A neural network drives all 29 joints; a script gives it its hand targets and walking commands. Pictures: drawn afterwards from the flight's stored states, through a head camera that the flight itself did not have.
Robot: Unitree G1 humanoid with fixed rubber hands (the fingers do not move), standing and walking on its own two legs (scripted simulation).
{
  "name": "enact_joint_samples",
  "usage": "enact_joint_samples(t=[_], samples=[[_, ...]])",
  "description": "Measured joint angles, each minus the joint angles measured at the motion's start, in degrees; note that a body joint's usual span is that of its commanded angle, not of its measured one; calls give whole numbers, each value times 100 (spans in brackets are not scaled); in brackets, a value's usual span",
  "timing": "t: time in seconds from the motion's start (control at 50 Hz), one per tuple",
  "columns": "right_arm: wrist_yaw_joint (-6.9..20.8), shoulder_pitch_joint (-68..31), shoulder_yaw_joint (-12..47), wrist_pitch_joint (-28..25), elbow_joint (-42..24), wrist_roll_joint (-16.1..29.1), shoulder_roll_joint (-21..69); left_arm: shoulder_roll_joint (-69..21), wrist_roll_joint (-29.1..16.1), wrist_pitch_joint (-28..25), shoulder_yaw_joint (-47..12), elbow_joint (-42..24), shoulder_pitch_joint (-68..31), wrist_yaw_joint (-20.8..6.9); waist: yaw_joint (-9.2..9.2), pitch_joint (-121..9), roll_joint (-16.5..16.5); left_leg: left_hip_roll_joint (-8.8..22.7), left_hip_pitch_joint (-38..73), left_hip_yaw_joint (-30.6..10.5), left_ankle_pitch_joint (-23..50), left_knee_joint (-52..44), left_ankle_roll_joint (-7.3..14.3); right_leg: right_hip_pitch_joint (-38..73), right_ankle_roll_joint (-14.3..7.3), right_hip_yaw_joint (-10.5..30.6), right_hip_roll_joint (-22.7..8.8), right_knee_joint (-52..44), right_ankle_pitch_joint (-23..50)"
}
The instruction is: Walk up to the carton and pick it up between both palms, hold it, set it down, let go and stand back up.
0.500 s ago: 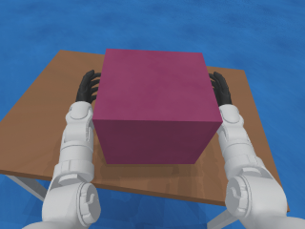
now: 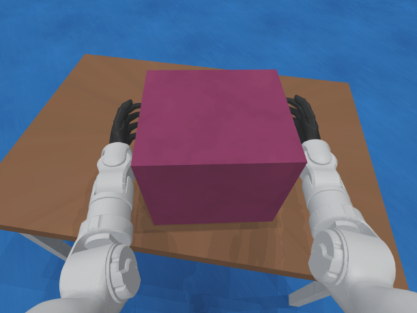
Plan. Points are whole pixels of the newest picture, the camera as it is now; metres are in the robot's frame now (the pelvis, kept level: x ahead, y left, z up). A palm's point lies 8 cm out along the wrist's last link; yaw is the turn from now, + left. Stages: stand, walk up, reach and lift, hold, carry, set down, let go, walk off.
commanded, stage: set down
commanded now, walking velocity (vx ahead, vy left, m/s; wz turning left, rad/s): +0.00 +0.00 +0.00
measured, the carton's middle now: (213, 150) +0.42 +0.05 +0.03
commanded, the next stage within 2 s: none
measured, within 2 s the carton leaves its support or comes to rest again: rests again in 0.88 s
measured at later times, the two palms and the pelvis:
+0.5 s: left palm (128, 149) +0.38 +0.22 +0.06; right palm (306, 141) +0.44 -0.14 +0.08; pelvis +0.00 +0.00 +0.00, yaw -1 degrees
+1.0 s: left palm (129, 154) +0.38 +0.22 +0.04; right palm (304, 146) +0.43 -0.14 +0.06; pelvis +0.00 +0.00 +0.00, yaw -1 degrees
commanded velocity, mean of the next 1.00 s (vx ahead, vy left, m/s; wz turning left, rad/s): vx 0.00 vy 0.00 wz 0.00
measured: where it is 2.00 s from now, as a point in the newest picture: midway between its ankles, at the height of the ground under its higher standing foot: outside the picture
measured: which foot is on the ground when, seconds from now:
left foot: down 0.00-1.00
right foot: down 0.00-1.00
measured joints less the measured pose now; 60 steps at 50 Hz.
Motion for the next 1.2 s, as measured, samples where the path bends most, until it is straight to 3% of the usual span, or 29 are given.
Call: enact_joint_samples(t=[0.6, 1.2], samples=[[33, -157, -215, -312, 412, -244, -42, 46, -69, -757, 139, 825, -79, 148, 11, -236, 23, 35, -527, 45, 79, 22, -9, -569, -18, 35, 29, 73, 68], [118, -4, -439, -668, 318, -516, 46, -82, 184, -1258, 414, 890, 37, 82, 47, -191, 67, 31, -650, 93, 57, 42, 13, -717, -8, 72, 19, 117, 47]])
